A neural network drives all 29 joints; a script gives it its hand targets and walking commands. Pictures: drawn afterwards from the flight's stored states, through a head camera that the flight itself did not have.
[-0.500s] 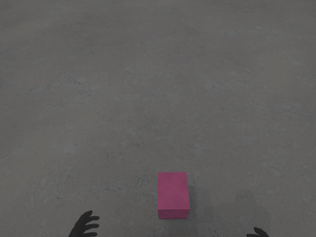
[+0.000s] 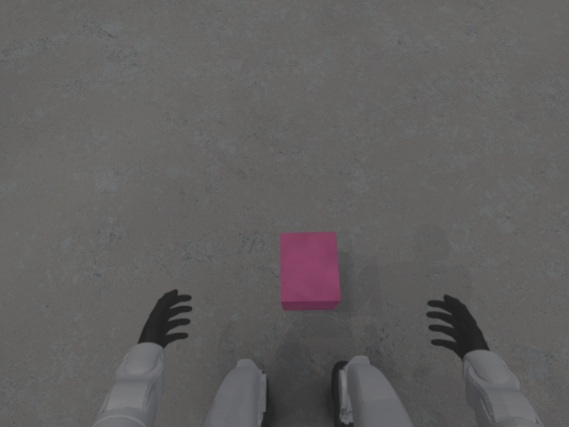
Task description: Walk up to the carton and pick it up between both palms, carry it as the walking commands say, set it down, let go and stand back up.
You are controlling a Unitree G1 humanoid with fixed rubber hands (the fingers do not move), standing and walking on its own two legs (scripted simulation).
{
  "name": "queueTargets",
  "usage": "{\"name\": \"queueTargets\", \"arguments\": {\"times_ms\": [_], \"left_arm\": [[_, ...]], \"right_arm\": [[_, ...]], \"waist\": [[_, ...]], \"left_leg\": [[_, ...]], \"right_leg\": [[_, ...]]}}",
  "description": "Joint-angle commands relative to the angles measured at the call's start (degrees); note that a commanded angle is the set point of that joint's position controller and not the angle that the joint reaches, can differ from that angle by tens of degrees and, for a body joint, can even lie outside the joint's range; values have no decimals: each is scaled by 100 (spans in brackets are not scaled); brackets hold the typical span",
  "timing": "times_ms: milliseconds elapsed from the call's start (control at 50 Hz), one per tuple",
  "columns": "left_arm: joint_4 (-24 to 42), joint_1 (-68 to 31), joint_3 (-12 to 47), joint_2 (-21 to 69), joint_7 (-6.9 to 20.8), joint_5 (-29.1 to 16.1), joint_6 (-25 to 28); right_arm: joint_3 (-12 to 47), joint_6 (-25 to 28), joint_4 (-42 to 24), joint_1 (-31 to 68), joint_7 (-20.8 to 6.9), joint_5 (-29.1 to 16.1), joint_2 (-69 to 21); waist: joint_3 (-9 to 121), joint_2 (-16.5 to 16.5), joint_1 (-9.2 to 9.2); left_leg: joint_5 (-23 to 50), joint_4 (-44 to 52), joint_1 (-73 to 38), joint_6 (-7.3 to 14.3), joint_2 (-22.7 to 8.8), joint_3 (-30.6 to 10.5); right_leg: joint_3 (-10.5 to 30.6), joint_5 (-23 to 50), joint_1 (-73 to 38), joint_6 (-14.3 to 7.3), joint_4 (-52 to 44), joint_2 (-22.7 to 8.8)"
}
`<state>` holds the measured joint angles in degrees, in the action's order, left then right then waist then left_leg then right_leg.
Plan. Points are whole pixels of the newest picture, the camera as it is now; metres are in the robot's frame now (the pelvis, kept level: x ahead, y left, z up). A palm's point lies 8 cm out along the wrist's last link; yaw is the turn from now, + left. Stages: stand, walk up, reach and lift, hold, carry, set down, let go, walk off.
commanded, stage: reach and lift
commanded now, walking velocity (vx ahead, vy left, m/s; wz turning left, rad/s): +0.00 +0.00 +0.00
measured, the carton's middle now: (308, 272) +0.44 -0.02 -0.63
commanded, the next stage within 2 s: none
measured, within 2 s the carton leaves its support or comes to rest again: neither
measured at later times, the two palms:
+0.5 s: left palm (201, 258) +0.36 +0.18 -0.16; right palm (432, 254) +0.37 -0.22 -0.15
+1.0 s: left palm (222, 240) +0.41 +0.17 -0.23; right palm (405, 233) +0.43 -0.20 -0.22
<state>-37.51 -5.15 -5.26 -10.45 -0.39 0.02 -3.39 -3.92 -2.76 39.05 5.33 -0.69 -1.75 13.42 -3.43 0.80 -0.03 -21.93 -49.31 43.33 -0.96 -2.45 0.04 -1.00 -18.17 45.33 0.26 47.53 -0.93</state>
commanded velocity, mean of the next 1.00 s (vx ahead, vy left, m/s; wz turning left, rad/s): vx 0.00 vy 0.00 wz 0.00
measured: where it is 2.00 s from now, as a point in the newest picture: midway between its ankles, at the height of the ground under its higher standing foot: (300, 419)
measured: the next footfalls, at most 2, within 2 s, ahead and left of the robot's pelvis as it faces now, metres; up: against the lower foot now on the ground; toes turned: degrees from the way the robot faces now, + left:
none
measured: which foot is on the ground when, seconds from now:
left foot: down 0.00-1.00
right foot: down 0.00-1.00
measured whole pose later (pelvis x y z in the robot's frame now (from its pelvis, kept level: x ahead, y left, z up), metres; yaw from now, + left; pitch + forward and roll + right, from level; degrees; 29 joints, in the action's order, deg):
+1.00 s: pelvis -0.04 -0.01 -0.08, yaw +0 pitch +46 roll +0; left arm -42.4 -52.7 -19.1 -5.7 -5.1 1.9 -2.1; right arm -17.2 -2.9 39.2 52.9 2.9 3.8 9.6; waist 0.1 0.8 0.0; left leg -19.2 -62.2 89.3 -1.9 -2.4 -0.8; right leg -1.0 -15.1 91.1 0.3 59.8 -0.9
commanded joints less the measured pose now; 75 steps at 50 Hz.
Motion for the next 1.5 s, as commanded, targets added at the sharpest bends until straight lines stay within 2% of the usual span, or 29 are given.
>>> {"name": "queueTargets", "arguments": {"times_ms": [0, 60, 80, 160, 200, 220, 240, 400, 420, 460, 480, 520, 620, 640, 700, 760, 820, 840, 880, 960, 1020, 1060, 1080, 1140, 1240, 1280, 1400, 1460, 1480], "left_arm": [[627, -1235, -302, -504, -132, -247, 252], [607, -1675, -425, -501, -185, -253, 128], [569, -1918, -333, -373, -203, -263, 56], [528, -2928, -490, -436, -303, -230, -51], [71, -2853, -641, -374, -308, -213, -136], [228, -3226, -653, -413, -330, -172, -168], [384, -3714, -764, -532, -362, -67, -141], [-103, -4613, -976, -293, -413, 19, -11], [-41, -4836, -936, -201, -416, 14, 44], [75, -5234, -988, -232, -466, -8, 150], [5, -5137, -1007, -161, -477, 43, 189], [-43, -5229, -1054, -219, -504, -9, 242], [192, -5836, -1197, -217, -526, 186, 338], [58, -5902, -1280, -213, -492, 224, 326], [68, -5752, -1340, -151, -464, 239, 322], [298, -5873, -1438, -145, -472, 452, 346], [217, -6051, -1539, -75, -470, 546, 386], [73, -5985, -1527, 27, -477, 537, 367], [123, -5986, -1457, 121, -465, 520, 435], [7, -6151, -1572, 73, -498, 634, 377], [309, -6704, -1377, -26, -526, 528, 301], [-161, -6760, -1467, -106, -569, 561, 182], [-201, -6852, -1544, -138, -610, 642, 154], [64, -7312, -1287, -128, -706, 265, 38], [-324, -7673, -1106, -436, -850, 10, -101], [-562, -7661, -988, -373, -854, -94, -76], [-715, -7999, -988, -798, -920, -435, 64], [-945, -8153, -902, -934, -912, -588, 153], [-954, -8118, -889, -1001, -919, -528, 202]], "right_arm": [[-363, 102, -1062, 1198, 207, -105, 197], [-443, 38, -1247, 1917, 270, -141, 256], [-509, -18, -1124, 2085, 270, -137, 274], [-490, -124, -964, 3188, 316, -168, 318], [-418, -231, -644, 3156, 365, -91, 193], [-533, -275, -448, 3268, 368, -43, 247], [-596, -253, -576, 3799, 379, -98, 234], [-663, -199, 96, 4718, 471, -34, -46], [-756, -142, 187, 4923, 467, -65, -8], [-811, -48, 112, 5298, 471, -62, 27], [-725, -20, 225, 5350, 454, -145, -146], [-854, 56, 116, 5551, 468, -56, -45], [-1066, 101, 182, 5993, 469, 138, -157], [-906, 73, 249, 6078, 443, 99, -372], [-1144, 87, -108, 6216, 434, 417, -258], [-1210, 60, -133, 6185, 423, 422, -416], [-1351, 93, -4, 6346, 369, 527, -439], [-1462, 119, 19, 6308, 364, 645, -392], [-1479, 171, -25, 6322, 362, 714, -391], [-1422, 119, 50, 6574, 295, 642, -427], [-1349, 51, 51, 6857, 341, 529, -156], [-1554, 3, 422, 6908, 380, 658, 93], [-1540, -29, 464, 7081, 409, 617, 128], [-1399, -65, 59, 7688, 502, 470, 557], [-1217, -239, 500, 7930, 678, 374, 774], [-1185, -221, 711, 7858, 726, 426, 836], [-707, -169, 763, 8320, 857, 73, 749], [-837, -81, 871, 8403, 942, 132, 950], [-751, -64, 889, 8342, 971, 1, 898]], "waist": [[3659, -104, -24], [3829, -231, -201], [3785, -80, -61], [3776, -26, -163], [3867, -319, -192], [3960, -200, -92], [3907, -91, -220], [4549, -217, -177], [4700, 5, -161], [5209, -139, -135], [5178, -102, -267], [5749, -222, -135], [6337, -95, -135], [6311, -201, -309], [6837, -433, -77], [7129, -270, -183], [6579, -124, -206], [6525, -236, -10], [6620, -223, 31], [6546, -172, -131], [7085, -30, -93], [6464, -19, 57], [6412, 137, -81], [7162, 97, 106], [6765, 72, 155], [6638, 148, 276], [6474, -269, -7], [6294, -316, 137], [6459, -124, -7]], "left_leg": [[2197, -315, 496, 3, 598, -114], [1786, -359, 817, 13, 614, -59], [1635, -319, 657, 2, 584, -107], [1141, -401, 1017, -38, 555, -52], [1019, -410, 1253, -6, 591, 65], [886, -388, 1250, -40, 595, 17], [842, -456, 1298, -42, 595, 52], [1381, -699, 1528, -63, 634, 156], [1600, -790, 1502, -113, 665, 140], [1935, -891, 1545, -142, 680, 129], [2065, -892, 1703, -158, 684, 172], [2325, -983, 1769, -165, 733, 180], [2674, -998, 1966, -215, 781, 229], [2600, -991, 2202, -190, 771, 239], [2810, -1010, 2398, -199, 820, 229], [3080, -1050, 2325, -205, 858, 245], [2918, -1203, 2639, -215, 833, 234], [2921, -1316, 2623, -221, 835, 193], [3031, -1442, 2859, -249, 836, 209], [2641, -1768, 3147, -260, 806, 247], [2277, -2133, 3103, -284, 835, 287], [1722, -2410, 3500, -301, 826, 317], [1592, -2504, 3551, -321, 847, 379], [1368, -2943, 3389, -318, 857, 363], [343, -3345, 4000, -274, 867, 451], [313, -3525, 4188, -286, 854, 423], [140, -4065, 5043, -172, 798, 471], [213, -4362, 5374, -205, 782, 417], [301, -4434, 5255, -209, 772, 439]], "right_leg": [[206, 2610, -1369, 168, 626, 269], [217, 2118, -1177, 156, 674, 270], [157, 1717, -821, 134, 644, 292], [137, 1065, -445, 125, 708, 286], [63, 997, -490, 181, 688, 295], [90, 865, -373, 174, 692, 315], [155, 723, -146, 170, 725, 317], [104, 1307, 241, 194, 988, 420], [157, 1498, 383, 149, 1051, 434], [183, 2000, 302, 152, 1205, 473], [211, 2246, 277, 154, 1258, 477], [273, 2835, -143, 137, 1356, 466], [319, 3233, -117, 148, 1365, 500], [436, 3250, -230, 159, 1321, 453], [383, 3826, -740, 170, 1456, 487], [433, 4105, -763, 176, 1527, 495], [411, 3713, 17, 171, 1626, 506], [325, 3606, 272, 175, 1681, 543], [296, 3783, 376, 170, 1877, 543], [267, 3134, 984, 168, 2136, 561], [161, 2495, 1323, 169, 2495, 599], [55, 1729, 2085, 175, 2731, 633], [42, 1493, 2323, 159, 2824, 632], [-72, 1145, 2457, 129, 3212, 659], [-154, 116, 2975, 120, 3649, 605], [-183, 137, 3229, 89, 3852, 600], [-40, 94, 3180, 84, 4372, 543], [-35, 276, 3386, 107, 4669, 524], [26, 347, 3309, 95, 4731, 512]]}}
